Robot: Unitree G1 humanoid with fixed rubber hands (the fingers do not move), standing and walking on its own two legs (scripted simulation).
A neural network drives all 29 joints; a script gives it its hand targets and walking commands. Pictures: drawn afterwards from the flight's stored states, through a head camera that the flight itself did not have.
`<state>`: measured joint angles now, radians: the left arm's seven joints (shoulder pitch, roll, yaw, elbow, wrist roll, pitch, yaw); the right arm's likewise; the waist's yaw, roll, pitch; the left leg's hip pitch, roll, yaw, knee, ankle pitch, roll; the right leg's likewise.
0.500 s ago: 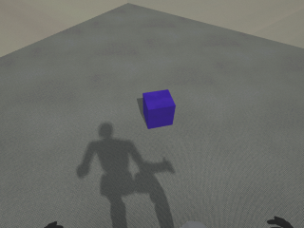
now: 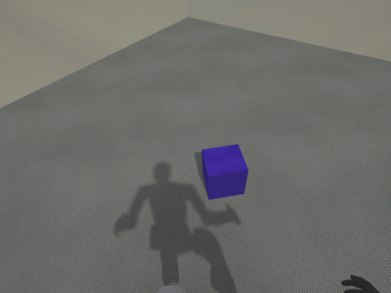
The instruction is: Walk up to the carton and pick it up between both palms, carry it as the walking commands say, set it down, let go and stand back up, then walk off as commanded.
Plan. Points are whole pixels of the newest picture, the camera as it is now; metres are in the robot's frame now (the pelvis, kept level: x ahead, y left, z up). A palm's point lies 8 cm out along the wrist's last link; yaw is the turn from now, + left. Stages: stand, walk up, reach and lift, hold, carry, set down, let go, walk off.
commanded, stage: walk up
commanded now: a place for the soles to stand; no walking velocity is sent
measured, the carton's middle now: (223, 172) +0.91 -0.03 -0.65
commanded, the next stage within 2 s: none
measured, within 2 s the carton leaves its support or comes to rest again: neither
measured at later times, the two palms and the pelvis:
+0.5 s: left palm (113, 184) +0.41 +0.30 -0.06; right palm out of the picture +0.18 -0.31 -0.07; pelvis +0.21 +0.02 -0.01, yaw -5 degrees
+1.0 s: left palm (106, 176) +0.46 +0.35 -0.11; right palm (327, 169) +0.47 -0.29 -0.05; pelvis +0.36 +0.04 -0.02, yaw -4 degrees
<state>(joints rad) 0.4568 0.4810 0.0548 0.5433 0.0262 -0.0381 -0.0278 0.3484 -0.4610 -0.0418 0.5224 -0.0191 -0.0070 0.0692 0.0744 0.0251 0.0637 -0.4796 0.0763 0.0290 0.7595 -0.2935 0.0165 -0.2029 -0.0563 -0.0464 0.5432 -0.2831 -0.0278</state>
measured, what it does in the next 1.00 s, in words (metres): walks ahead: left foot, then right foot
